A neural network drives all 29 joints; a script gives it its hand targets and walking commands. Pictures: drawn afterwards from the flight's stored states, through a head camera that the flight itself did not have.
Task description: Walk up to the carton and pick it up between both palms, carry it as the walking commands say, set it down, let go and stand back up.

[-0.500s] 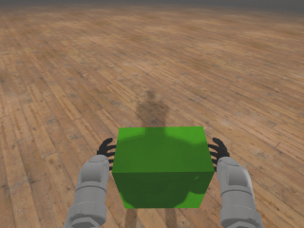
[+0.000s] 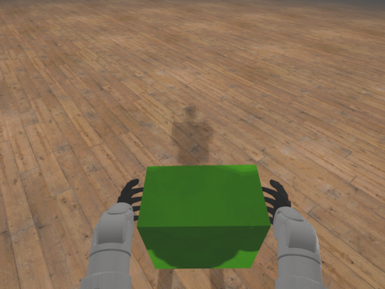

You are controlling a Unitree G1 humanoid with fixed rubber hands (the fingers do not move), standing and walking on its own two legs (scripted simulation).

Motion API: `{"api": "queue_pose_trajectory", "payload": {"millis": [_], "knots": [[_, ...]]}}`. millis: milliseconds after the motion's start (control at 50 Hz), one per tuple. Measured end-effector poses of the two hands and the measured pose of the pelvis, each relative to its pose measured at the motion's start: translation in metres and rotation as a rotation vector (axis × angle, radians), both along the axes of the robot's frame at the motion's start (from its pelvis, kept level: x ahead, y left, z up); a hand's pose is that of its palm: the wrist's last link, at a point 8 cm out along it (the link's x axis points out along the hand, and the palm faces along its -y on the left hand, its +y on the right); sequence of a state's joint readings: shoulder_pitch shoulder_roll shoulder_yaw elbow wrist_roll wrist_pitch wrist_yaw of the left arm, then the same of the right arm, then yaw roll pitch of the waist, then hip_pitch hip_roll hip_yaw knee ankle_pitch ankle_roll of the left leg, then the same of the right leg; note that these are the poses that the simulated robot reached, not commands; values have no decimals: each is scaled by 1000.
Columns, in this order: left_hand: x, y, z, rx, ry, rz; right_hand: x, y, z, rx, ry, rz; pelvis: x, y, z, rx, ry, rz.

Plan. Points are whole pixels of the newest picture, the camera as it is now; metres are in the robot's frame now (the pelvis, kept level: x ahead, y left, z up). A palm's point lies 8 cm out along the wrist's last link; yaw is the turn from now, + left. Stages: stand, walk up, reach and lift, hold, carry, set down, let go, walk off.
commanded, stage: reach and lift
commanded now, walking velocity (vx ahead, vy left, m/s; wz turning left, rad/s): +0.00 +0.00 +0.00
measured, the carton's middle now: (202, 220) +0.32 +0.00 -0.03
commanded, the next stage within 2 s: hold in 0.40 s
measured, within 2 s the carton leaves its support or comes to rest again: neither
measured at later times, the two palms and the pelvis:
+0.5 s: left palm (127, 215) +0.27 +0.16 +0.05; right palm (286, 219) +0.28 -0.17 +0.06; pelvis -0.01 +0.00 +0.00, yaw +0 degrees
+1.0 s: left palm (126, 214) +0.27 +0.16 +0.05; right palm (287, 218) +0.28 -0.17 +0.06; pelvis -0.01 +0.00 +0.00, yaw +0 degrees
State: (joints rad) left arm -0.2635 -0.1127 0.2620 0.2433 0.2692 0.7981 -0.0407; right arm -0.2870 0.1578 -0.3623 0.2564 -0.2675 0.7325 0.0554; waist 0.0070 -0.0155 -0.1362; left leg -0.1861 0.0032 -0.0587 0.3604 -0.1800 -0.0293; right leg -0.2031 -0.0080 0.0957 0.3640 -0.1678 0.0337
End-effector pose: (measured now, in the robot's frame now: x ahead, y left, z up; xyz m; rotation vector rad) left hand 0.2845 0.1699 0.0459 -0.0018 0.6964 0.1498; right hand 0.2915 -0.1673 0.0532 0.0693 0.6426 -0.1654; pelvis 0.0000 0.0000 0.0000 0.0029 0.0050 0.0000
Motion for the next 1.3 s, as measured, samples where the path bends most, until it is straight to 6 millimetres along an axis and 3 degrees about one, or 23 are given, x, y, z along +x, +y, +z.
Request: {"api": "queue_pose_trajectory", "payload": {"millis": [300, 1300], "knots": [[-11, -7, 3, 10, -22, -29, -17, -7, 5, -5, -23, -14, -14, -1, 0, 1, -19, 0], [-10, -7, 6, 12, -41, -31, -16, -7, 9, -10, -44, -15, -14, -1, -1, 1, -27, 0]]}}
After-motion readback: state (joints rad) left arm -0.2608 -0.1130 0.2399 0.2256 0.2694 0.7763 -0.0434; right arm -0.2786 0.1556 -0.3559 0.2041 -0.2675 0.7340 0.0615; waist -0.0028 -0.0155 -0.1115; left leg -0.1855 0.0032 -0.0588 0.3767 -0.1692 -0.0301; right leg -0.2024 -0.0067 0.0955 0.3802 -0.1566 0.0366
